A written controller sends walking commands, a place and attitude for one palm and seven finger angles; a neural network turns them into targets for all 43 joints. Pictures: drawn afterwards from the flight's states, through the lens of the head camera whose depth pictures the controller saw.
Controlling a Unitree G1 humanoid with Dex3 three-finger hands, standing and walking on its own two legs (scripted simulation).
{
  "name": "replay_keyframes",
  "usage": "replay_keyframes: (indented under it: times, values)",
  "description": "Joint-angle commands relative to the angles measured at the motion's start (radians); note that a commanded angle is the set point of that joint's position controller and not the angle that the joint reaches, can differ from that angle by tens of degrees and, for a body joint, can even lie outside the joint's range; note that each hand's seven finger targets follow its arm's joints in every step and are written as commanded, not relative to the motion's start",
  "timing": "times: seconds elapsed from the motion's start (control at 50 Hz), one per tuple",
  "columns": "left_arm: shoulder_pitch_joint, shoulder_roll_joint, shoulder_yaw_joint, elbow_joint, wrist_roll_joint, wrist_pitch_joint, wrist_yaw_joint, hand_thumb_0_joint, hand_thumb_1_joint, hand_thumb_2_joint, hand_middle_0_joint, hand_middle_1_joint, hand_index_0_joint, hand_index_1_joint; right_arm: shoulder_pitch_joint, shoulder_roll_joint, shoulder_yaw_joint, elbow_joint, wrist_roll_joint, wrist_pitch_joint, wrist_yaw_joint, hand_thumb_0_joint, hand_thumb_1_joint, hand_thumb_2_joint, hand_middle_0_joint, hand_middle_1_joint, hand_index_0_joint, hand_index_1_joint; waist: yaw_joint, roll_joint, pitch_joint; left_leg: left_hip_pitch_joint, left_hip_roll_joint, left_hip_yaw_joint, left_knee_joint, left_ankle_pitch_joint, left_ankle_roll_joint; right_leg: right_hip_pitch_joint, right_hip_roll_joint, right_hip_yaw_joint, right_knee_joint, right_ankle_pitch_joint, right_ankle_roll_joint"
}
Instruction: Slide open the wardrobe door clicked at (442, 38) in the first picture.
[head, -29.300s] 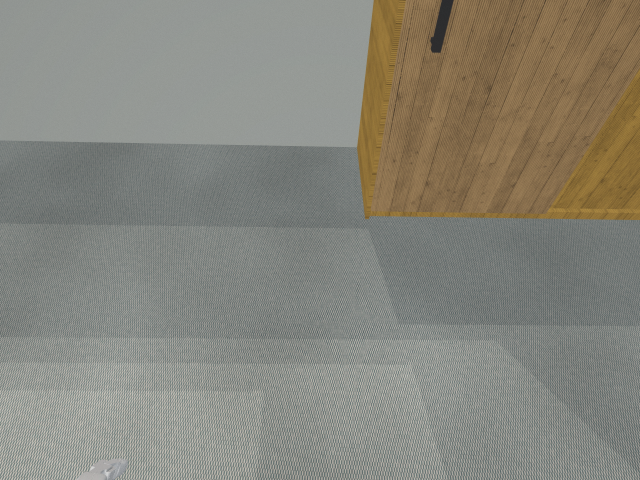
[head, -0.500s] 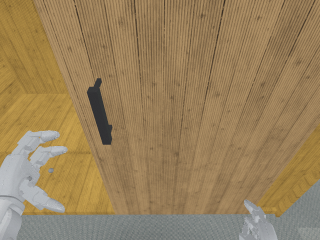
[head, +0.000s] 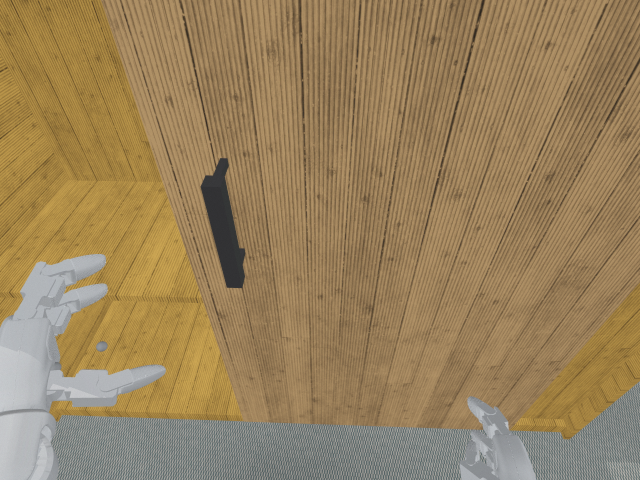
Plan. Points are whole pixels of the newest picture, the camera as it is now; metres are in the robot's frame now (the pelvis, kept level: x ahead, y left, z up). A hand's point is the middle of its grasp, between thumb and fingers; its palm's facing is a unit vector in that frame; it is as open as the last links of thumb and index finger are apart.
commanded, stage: draw the hand back to the body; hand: left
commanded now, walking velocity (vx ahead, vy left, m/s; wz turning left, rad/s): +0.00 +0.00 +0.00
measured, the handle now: (229, 226) +0.42 +0.20 +0.10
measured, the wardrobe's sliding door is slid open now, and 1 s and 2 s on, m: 0.59 0.59 0.59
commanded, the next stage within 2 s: step back with the hand held close in 0.78 s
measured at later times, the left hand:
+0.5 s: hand (95, 309) +0.21 +0.26 +0.17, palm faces +0.45 -0.82 -0.36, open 8.0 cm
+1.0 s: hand (102, 305) +0.21 +0.26 +0.17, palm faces +0.44 -0.81 -0.38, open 7.4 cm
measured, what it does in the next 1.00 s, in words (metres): stands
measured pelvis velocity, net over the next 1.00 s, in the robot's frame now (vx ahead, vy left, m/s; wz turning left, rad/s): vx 0.02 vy -0.01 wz -0.01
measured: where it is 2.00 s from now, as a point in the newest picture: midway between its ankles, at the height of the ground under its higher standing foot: outside the picture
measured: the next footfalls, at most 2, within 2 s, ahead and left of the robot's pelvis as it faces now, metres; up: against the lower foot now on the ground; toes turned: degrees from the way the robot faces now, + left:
right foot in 1.92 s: -0.12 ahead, -0.06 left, +0.00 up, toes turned +0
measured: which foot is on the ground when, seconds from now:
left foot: down 0.00-1.00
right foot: down 0.00-1.00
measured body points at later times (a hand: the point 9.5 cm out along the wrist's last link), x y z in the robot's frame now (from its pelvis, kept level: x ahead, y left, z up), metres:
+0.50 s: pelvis +0.02 +0.00 +0.01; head -0.01 -0.01 +0.46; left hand +0.18 +0.30 +0.19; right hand +0.21 -0.23 -0.06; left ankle +0.08 +0.11 -0.74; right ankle -0.04 -0.12 -0.74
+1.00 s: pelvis +0.02 -0.01 +0.01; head +0.00 -0.02 +0.46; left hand +0.18 +0.30 +0.19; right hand +0.22 -0.24 -0.07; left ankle +0.08 +0.11 -0.74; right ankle -0.04 -0.12 -0.74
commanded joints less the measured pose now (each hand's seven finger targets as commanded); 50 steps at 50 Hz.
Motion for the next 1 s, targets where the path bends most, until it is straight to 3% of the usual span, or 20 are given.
replay_keyframes:
  times: [0.0, 0.06, 0.18, 0.24, 0.32, 0.34, 0.38, 0.42, 0.54, 0.58, 0.64, 0.68, 0.74, 0.8, 0.86, 0.88, 0.9, 0.92, 0.94, 0.98]
  values:
    - [-0.129, 0.181, 0.124, -0.23, 0.014, -0.071, 0.029, 0.0, 0.211, 0.567, -0.224, -0.704, -0.224, -0.704, -0.158, -0.12, -0.061, -0.161, 0.001, -0.045, -0.011, 0.0, -0.9, -0.9, 0.2, 0.3, 0.2, 0.3, -0.013, 0.028, -0.052, 0.235, 0.006, -0.07, -0.129, -0.101, 0.011, -0.2, 0.005, 0.03, -0.161, 0.051, -0.021]
    - [-0.113, 0.185, 0.139, -0.254, 0.015, -0.075, 0.029, 0.0, 0.32, 0.62, -0.22, -0.64, -0.22, -0.64, -0.158, -0.121, -0.066, -0.161, -0.002, -0.032, -0.002, 0.0, -0.9, -0.9, 0.2, 0.3, 0.2, 0.3, -0.009, 0.032, -0.071, 0.262, 0.008, -0.069, -0.132, -0.046, 0.008, -0.178, 0.009, 0.028, -0.162, 0.1, -0.024]
    - [-0.088, 0.205, 0.174, -0.251, 0.015, -0.07, 0.026, 0.0, 0.538, 0.725, -0.213, -0.512, -0.213, -0.512, -0.167, -0.127, -0.075, -0.167, -0.004, -0.013, 0.007, 0.0, -0.9, -0.9, 0.2, 0.3, 0.2, 0.3, -0.003, 0.023, -0.043, 0.264, 0.005, -0.055, -0.143, -0.009, 0.008, -0.162, 0.015, 0.03, -0.192, 0.131, -0.021]
    - [-0.103, 0.199, 0.174, -0.269, 0.014, -0.075, 0.024, 0.0, 0.646, 0.777, -0.209, -0.449, -0.209, -0.449, -0.16, -0.123, -0.077, -0.168, -0.004, -0.001, 0.011, 0.0, -0.9, -0.9, 0.2, 0.3, 0.2, 0.3, -0.007, 0.051, -0.06, 0.278, 0.006, -0.05, -0.139, 0.016, 0.005, -0.151, 0.013, 0.031, -0.186, 0.147, -0.023]
    - [-0.097, 0.202, 0.186, -0.268, 0.01, -0.071, 0.021, 0.0, 0.791, 0.848, -0.204, -0.364, -0.204, -0.364, -0.163, -0.125, -0.08, -0.174, -0.004, 0.009, 0.013, 0.0, -0.9, -0.9, 0.2, 0.3, 0.2, 0.3, -0.006, 0.009, -0.052, 0.274, 0.006, -0.046, -0.136, 0.046, 0.007, -0.145, 0.015, 0.028, -0.191, 0.173, -0.02]
    - [-0.098, 0.209, 0.195, -0.274, 0.009, -0.072, 0.022, 0.0, 0.827, 0.865, -0.202, -0.342, -0.202, -0.342, -0.164, -0.123, -0.083, -0.177, -0.003, 0.012, 0.013, 0.0, -0.9, -0.9, 0.2, 0.3, 0.2, 0.3, -0.005, 0.034, -0.056, 0.283, 0.004, -0.038, -0.131, 0.045, 0.009, -0.151, 0.014, 0.033, -0.196, 0.175, -0.02]
    - [-0.085, 0.22, 0.209, -0.276, 0.011, -0.073, 0.022, 0.0, 0.9, 0.9, -0.2, -0.3, -0.2, -0.3, -0.164, -0.127, -0.085, -0.173, -0.005, 0.012, 0.014, 0.0, -0.9, -0.9, 0.2, 0.3, 0.2, 0.3, -0.001, 0.021, -0.063, 0.291, 0.003, -0.034, -0.124, 0.077, 0.011, -0.143, 0.017, 0.032, -0.203, 0.207, -0.02]
    - [-0.091, 0.188, 0.18, -0.253, 0.007, -0.067, 0.017, 0.0, 0.9, 0.9, -0.2, -0.3, -0.2, -0.3, -0.163, -0.123, -0.084, -0.174, -0.003, 0.022, 0.016, 0.0, -0.9, -0.9, 0.2, 0.3, 0.2, 0.3, -0.009, 0.014, -0.043, 0.284, 0.005, -0.035, -0.13, 0.064, 0.009, -0.152, 0.015, 0.03, -0.201, 0.192, -0.018]
    - [-0.106, 0.207, 0.192, -0.264, 0.007, -0.067, 0.016, 0.0, 0.9, 0.9, -0.2, -0.3, -0.2, -0.3, -0.167, -0.121, -0.087, -0.176, -0.006, 0.03, 0.012, 0.0, -0.9, -0.9, 0.2, 0.3, 0.2, 0.3, -0.006, 0.025, -0.056, 0.292, -0.004, -0.026, -0.128, 0.071, 0.013, -0.144, 0.013, 0.035, -0.212, 0.203, -0.015]
    - [-0.094, 0.216, 0.2, -0.251, 0.008, -0.064, 0.014, 0.0, 0.9, 0.9, -0.2, -0.3, -0.2, -0.3, -0.173, -0.124, -0.086, -0.175, -0.007, 0.03, 0.011, 0.0, -0.9, -0.9, 0.2, 0.3, 0.2, 0.3, -0.003, 0.003, -0.041, 0.292, -0.004, -0.025, -0.129, 0.07, 0.015, -0.15, 0.016, 0.035, -0.228, 0.203, -0.014]
    - [-0.105, 0.209, 0.196, -0.26, 0.005, -0.067, 0.014, 0.0, 0.9, 0.9, -0.2, -0.3, -0.2, -0.3, -0.172, -0.116, -0.084, -0.173, -0.008, 0.032, 0.009, 0.0, -0.9, -0.9, 0.2, 0.3, 0.2, 0.3, -0.005, 0.035, -0.046, 0.295, -0.008, -0.021, -0.124, 0.077, 0.014, -0.148, 0.011, 0.038, -0.224, 0.214, -0.014]
    - [-0.093, 0.223, 0.208, -0.255, 0.004, -0.068, 0.013, 0.0, 0.9, 0.9, -0.2, -0.3, -0.2, -0.3, -0.174, -0.122, -0.087, -0.173, -0.009, 0.031, 0.008, 0.0, -0.9, -0.9, 0.2, 0.3, 0.2, 0.3, -0.001, -0.009, -0.048, 0.292, -0.009, -0.02, -0.123, 0.081, 0.016, -0.141, 0.014, 0.037, -0.235, 0.222, -0.012]
    - [-0.107, 0.205, 0.194, -0.262, 0.005, -0.068, 0.009, 0.0, 0.9, 0.9, -0.2, -0.3, -0.2, -0.3, -0.173, -0.118, -0.087, -0.173, -0.009, 0.035, 0.007, 0.0, -0.9, -0.9, 0.2, 0.3, 0.2, 0.3, -0.005, 0.021, -0.059, 0.299, -0.013, -0.015, -0.118, 0.099, 0.017, -0.135, 0.01, 0.039, -0.223, 0.248, -0.011]
    - [-0.082, 0.198, 0.192, -0.23, 0.001, -0.06, 0.007, 0.0, 0.9, 0.9, -0.2, -0.3, -0.2, -0.3, -0.172, -0.116, -0.087, -0.172, -0.008, 0.039, 0.006, 0.0, -0.9, -0.9, 0.2, 0.3, 0.2, 0.3, -0.005, -0.013, -0.04, 0.292, -0.012, -0.012, -0.122, 0.103, 0.02, -0.137, 0.009, 0.037, -0.227, 0.257, -0.007]
    - [-0.099, 0.199, 0.188, -0.251, 0.004, -0.063, 0.007, 0.0, 0.9, 0.9, -0.2, -0.3, -0.2, -0.3, -0.174, -0.116, -0.088, -0.171, -0.008, 0.041, 0.007, 0.0, -0.9, -0.9, 0.2, 0.3, 0.2, 0.3, -0.005, 0.021, -0.055, 0.304, -0.015, -0.011, -0.117, 0.109, 0.019, -0.138, 0.009, 0.041, -0.227, 0.261, -0.008]
    - [-0.152, 0.22, 0.193, -0.254, 0.008, -0.062, 0.01, 0.0, 0.9, 0.9, -0.2, -0.3, -0.2, -0.3, -0.175, -0.122, -0.086, -0.165, -0.009, 0.039, 0.006, 0.0, -0.9, -0.9, 0.2, 0.3, 0.2, 0.3, -0.01, 0.007, -0.058, 0.31, -0.015, -0.013, -0.12, 0.111, 0.019, -0.141, 0.013, 0.037, -0.233, 0.262, -0.009]
    - [-0.283, 0.353, 0.303, -0.353, 0.022, -0.105, 0.021, 0.0, 0.9, 0.9, -0.2, -0.3, -0.2, -0.3, -0.19, -0.14, -0.084, -0.197, -0.005, 0.066, 0.01, 0.0, -0.9, -0.9, 0.2, 0.3, 0.2, 0.3, -0.047, -0.022, 0.015, 0.244, 0.001, -0.013, -0.04, 0.08, 0.035, -0.265, -0.039, 0.088, -0.273, 0.343, 0.025]
    - [-0.181, 0.273, 0.247, -0.255, 0.021, -0.106, 0.012, 0.0, 0.9, 0.9, -0.2, -0.3, -0.2, -0.3, -0.186, -0.115, -0.08, -0.174, -0.01, 0.086, 0.008, 0.0, -0.9, -0.9, 0.2, 0.3, 0.2, 0.3, -0.054, -0.087, 0.018, 0.209, -0.003, -0.02, -0.01, 0.102, 0.035, -0.254, -0.06, 0.068, -0.247, 0.418, 0.028]
    - [-0.119, 0.24, 0.226, -0.232, 0.026, -0.104, 0.006, 0.0, 0.9, 0.9, -0.2, -0.3, -0.2, -0.3, -0.173, -0.117, -0.086, -0.189, -0.008, 0.101, 0.012, 0.0, -0.9, -0.9, 0.2, 0.3, 0.2, 0.3, -0.05, -0.098, -0.017, 0.205, -0.003, -0.011, 0.008, 0.134, 0.036, -0.24, -0.066, 0.068, -0.222, 0.488, 0.036]
    - [-0.058, 0.237, 0.231, -0.269, 0.026, -0.112, 0.003, 0.0, 0.9, 0.9, -0.2, -0.3, -0.2, -0.3, -0.166, -0.122, -0.095, -0.217, -0.003, 0.12, 0.012, 0.0, -0.9, -0.9, 0.2, 0.3, 0.2, 0.3, -0.049, -0.042, -0.098, 0.232, 0.001, 0.0, 0.008, 0.221, 0.039, -0.213, -0.066, 0.058, -0.169, 0.555, 0.046]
